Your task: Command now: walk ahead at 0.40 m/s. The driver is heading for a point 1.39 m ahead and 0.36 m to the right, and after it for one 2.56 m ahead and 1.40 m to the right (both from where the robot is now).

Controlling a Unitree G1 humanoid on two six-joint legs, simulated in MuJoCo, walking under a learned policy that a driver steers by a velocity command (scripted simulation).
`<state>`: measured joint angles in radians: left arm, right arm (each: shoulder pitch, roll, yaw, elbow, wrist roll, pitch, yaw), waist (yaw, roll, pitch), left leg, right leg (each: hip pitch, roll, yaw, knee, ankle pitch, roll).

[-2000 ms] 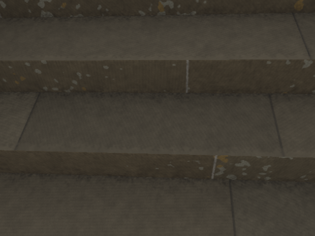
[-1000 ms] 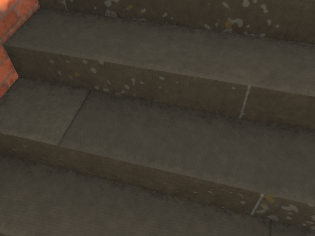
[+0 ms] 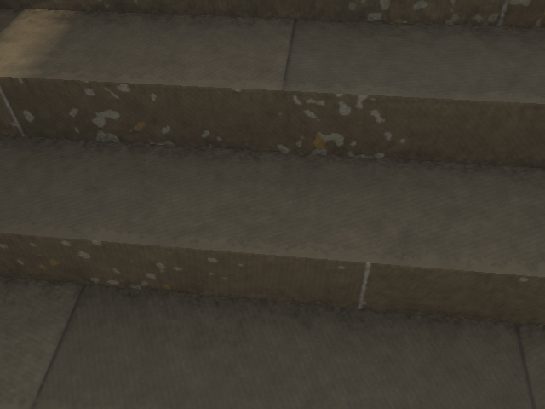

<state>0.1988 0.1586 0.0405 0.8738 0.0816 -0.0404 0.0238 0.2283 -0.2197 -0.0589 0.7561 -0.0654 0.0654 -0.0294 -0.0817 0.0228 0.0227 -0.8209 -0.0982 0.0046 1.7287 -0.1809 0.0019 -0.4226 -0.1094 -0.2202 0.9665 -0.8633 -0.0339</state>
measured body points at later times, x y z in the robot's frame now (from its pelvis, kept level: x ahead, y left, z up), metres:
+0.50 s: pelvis +0.06 +0.17 -0.01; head +0.07 +0.18 +0.44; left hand +0.32 +0.35 -0.06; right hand +0.14 -0.07 -0.12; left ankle +0.07 +0.25 -0.68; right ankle +0.00 +0.04 -0.52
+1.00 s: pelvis +0.17 +0.18 +0.03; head +0.15 +0.18 +0.48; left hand +0.21 +0.46 -0.09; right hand +0.40 -0.03 -0.01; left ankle +0.11 +0.29 -0.54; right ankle +0.14 +0.12 -0.67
